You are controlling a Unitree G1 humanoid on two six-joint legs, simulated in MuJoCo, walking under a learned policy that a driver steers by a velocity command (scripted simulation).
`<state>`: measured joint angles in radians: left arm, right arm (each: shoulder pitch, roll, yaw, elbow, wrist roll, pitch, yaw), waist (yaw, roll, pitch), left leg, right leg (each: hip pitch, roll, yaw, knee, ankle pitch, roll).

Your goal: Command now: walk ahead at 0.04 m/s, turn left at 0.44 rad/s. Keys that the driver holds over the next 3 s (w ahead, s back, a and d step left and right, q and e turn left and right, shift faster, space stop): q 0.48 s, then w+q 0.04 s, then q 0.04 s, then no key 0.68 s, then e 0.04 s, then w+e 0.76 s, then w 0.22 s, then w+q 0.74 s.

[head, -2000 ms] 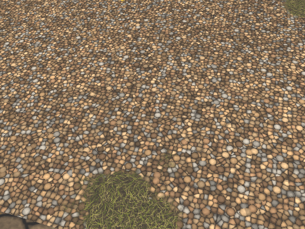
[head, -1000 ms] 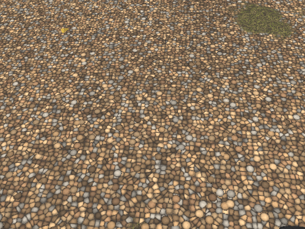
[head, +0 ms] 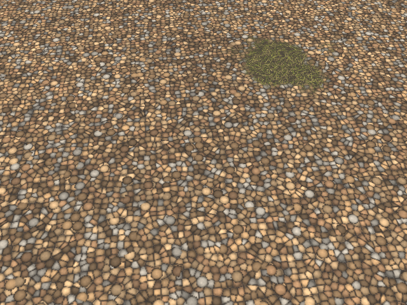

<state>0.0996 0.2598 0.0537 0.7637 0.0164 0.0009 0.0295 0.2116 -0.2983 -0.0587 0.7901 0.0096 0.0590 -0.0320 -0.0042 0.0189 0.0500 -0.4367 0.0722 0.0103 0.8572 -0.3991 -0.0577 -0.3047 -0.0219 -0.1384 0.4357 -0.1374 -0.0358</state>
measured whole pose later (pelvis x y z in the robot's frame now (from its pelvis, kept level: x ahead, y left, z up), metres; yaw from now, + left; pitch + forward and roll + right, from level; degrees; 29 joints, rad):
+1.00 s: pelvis +0.04 +0.03 +0.00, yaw +25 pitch +0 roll +0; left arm 0.17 0.27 0.03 0.88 0.01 -0.02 0.00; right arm 0.17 -0.27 -0.04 0.71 -0.01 0.04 -0.02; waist 0.03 -0.01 0.05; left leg -0.21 -0.01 -0.05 0.48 -0.25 0.00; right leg -0.17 -0.03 0.02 0.47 -0.29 0.03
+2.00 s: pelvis +0.28 +0.01 +0.01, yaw +3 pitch +2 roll +2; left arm 0.44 0.24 0.04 0.88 -0.02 -0.06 0.03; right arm -0.04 -0.28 -0.06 0.69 0.01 -0.11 0.03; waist 0.09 0.05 0.03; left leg -0.64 0.02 -0.07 0.53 0.09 -0.03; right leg 0.03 0.07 0.15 0.26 -0.32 -0.09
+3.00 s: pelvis +0.84 +0.01 +0.00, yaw +17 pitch +1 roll -3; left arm 0.34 0.30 0.08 0.84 -0.01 -0.08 0.01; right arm 0.09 -0.28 -0.05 0.68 0.02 -0.03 0.05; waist 0.09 0.04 0.04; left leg -0.65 0.09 -0.01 0.70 -0.02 0.02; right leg 0.06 0.01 -0.23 0.22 -0.30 0.00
